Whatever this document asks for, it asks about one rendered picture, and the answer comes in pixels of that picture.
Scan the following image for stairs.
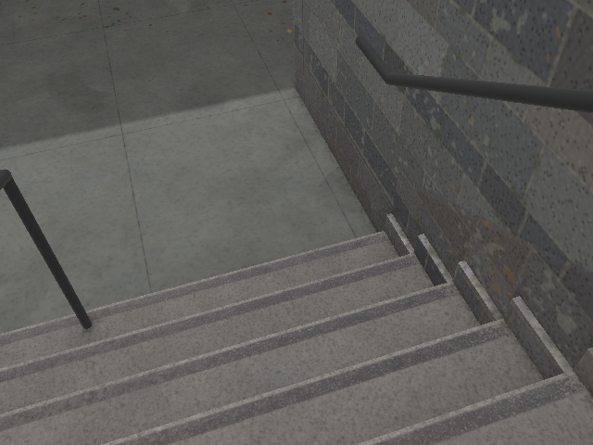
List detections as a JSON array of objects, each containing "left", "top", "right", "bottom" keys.
[{"left": 0, "top": 231, "right": 593, "bottom": 445}]

